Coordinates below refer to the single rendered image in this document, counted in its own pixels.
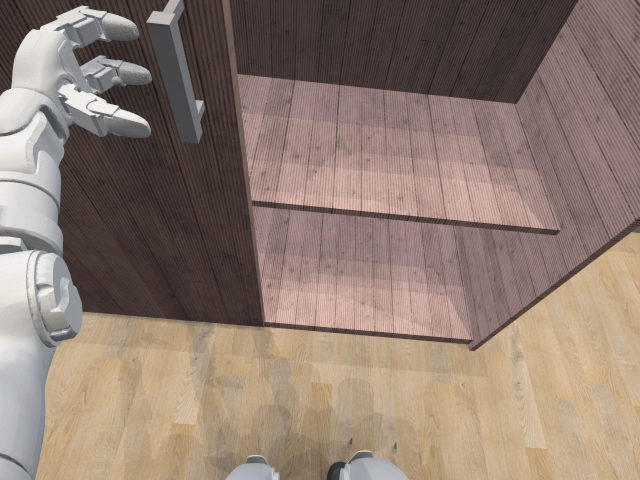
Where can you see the robot right thigh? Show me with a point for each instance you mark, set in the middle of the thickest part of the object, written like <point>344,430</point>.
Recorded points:
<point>371,469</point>

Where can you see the left robot hand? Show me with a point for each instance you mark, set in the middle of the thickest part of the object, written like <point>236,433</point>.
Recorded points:
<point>45,63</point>

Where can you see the left robot upper arm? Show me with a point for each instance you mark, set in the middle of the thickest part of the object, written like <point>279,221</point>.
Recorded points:
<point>39,308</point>

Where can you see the robot left shin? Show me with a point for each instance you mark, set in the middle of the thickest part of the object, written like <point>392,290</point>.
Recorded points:
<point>256,459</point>

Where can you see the wardrobe door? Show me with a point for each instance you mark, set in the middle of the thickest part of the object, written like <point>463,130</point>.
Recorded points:
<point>155,227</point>

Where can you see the handle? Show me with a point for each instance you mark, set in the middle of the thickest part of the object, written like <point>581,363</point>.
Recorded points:
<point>166,39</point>

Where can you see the robot left forearm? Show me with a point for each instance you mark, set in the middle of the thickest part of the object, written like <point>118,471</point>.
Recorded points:
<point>32,135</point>

